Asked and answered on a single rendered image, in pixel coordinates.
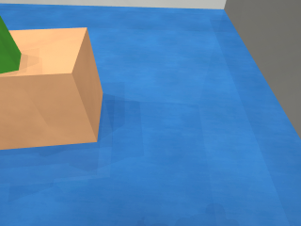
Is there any pedestal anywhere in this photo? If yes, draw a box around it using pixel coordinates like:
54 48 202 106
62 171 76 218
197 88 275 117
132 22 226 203
0 27 103 150

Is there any carton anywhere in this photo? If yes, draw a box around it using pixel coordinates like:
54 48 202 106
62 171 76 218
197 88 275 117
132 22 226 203
0 16 22 74

